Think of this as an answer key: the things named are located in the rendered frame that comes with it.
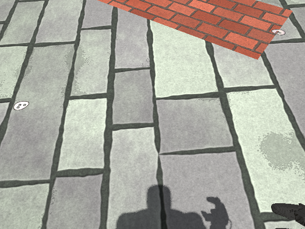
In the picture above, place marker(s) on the right robot hand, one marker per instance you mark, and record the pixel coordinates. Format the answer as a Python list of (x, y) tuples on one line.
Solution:
[(290, 211)]

